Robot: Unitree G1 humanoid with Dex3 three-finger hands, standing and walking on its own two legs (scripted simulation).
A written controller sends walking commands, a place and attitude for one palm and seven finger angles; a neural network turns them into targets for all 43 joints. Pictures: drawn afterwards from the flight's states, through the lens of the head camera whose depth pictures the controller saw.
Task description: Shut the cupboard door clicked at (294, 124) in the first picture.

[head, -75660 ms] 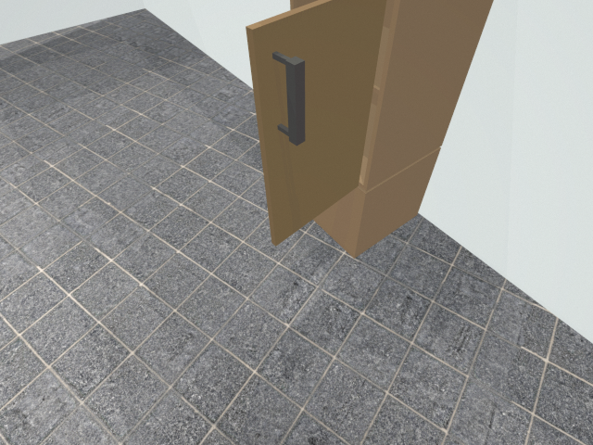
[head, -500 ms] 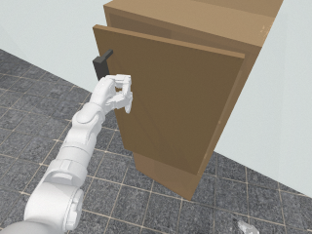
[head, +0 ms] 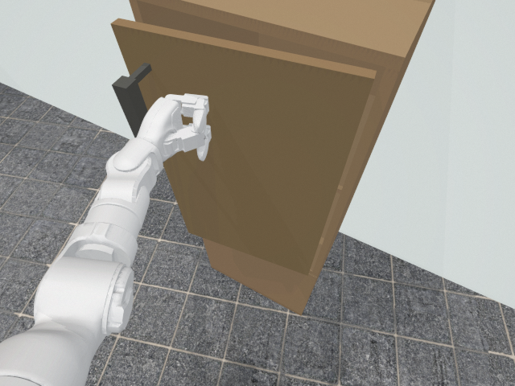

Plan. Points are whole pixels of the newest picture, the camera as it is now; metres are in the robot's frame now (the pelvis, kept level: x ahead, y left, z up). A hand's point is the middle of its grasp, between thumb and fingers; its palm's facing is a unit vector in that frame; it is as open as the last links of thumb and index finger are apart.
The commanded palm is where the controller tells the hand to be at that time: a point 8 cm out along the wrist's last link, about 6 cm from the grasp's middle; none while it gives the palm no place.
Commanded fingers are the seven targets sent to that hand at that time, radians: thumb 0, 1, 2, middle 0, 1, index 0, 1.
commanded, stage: push the door shut along its arc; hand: left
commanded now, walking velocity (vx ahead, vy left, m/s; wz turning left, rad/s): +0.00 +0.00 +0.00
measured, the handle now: (150, 119) +0.51 +0.15 +0.13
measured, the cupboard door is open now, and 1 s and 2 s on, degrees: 7 0 0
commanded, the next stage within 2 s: pull the fist back off the door in 0.38 s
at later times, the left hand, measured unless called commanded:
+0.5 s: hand (218, 127) +0.47 +0.04 +0.14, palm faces -0.50 -0.87 -0.05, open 3.3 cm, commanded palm +0.51 +0.06 +0.14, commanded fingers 0.00 0.90 0.90 -1.30 -1.50 -1.30 -1.50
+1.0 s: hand (231, 126) +0.47 +0.02 +0.14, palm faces -0.09 -0.99 +0.03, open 3.3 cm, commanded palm +0.44 +0.06 +0.14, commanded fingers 0.00 0.90 0.90 -1.30 -1.50 -1.30 -1.50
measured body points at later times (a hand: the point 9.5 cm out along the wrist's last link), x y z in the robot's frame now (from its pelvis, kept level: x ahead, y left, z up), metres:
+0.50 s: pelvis -0.01 -0.01 -0.02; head +0.07 -0.01 +0.43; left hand +0.50 +0.09 +0.15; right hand +0.01 -0.28 -0.14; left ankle -0.03 +0.08 -0.72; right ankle +0.01 -0.07 -0.72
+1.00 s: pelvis -0.02 +0.01 -0.01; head +0.03 +0.00 +0.44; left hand +0.47 +0.07 +0.14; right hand -0.02 -0.24 -0.14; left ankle -0.03 +0.08 -0.72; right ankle +0.01 -0.07 -0.72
